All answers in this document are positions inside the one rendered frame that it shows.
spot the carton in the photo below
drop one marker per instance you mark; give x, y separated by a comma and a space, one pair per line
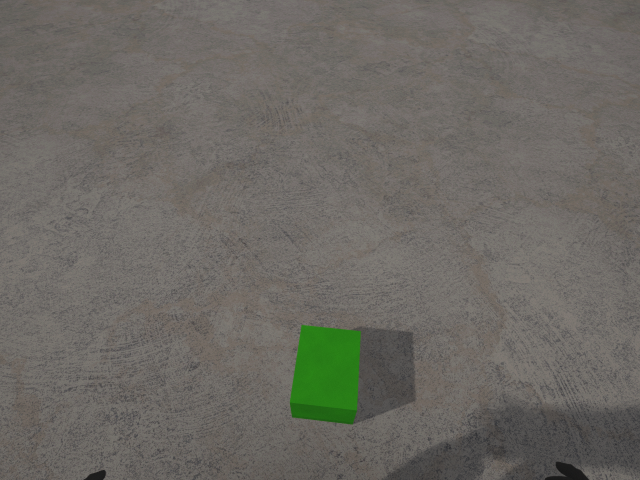
325, 383

